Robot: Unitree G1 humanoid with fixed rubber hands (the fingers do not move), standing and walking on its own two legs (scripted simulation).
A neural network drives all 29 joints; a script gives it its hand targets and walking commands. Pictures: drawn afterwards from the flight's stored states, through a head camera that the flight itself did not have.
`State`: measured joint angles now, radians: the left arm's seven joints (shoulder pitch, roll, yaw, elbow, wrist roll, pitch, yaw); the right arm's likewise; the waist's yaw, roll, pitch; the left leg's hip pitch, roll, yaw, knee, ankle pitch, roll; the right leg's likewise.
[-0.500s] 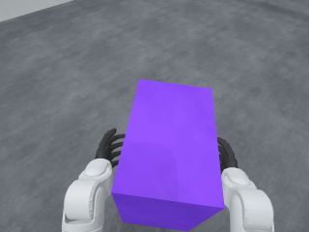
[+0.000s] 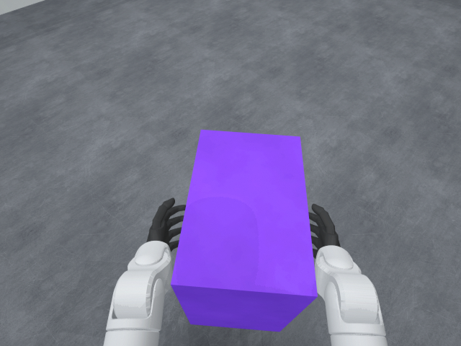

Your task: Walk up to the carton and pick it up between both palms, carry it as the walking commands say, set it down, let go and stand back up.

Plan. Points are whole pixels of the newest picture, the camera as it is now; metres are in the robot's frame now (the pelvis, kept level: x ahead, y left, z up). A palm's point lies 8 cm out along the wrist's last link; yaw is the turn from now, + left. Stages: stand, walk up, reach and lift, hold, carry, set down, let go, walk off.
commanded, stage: carry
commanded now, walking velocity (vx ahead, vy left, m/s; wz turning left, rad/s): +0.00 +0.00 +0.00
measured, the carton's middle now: (242, 235) +0.32 -0.01 -0.05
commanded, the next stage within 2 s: none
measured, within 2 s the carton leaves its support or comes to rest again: neither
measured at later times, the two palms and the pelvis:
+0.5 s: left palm (188, 186) +0.42 +0.10 -0.03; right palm (316, 191) +0.42 -0.17 -0.04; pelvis +0.16 -0.02 -0.03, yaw -1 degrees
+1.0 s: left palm (204, 97) +0.70 +0.08 -0.02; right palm (305, 111) +0.67 -0.19 -0.05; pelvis +0.42 -0.04 -0.04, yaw -1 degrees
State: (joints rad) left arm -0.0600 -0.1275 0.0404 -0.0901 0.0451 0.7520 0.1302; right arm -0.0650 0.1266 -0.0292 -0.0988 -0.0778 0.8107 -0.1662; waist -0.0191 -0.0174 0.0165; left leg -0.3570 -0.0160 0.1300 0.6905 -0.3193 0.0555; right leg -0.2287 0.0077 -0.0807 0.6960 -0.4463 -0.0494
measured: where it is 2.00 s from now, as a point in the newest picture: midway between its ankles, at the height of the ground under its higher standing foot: (237, 178)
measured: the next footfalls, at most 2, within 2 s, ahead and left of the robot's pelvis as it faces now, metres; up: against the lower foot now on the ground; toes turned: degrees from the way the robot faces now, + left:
left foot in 0.38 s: +0.22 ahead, +0.05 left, +0.00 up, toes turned +5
right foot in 0.52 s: +0.13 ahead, -0.09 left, +0.00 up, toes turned -3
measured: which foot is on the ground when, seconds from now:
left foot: down 0.00-0.20, up 0.22-0.36, down 0.38-0.54, up 0.56-0.80, down 0.82-1.00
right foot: down 0.00-0.36, up 0.38-0.50, down 0.52-0.84, up 0.86-1.00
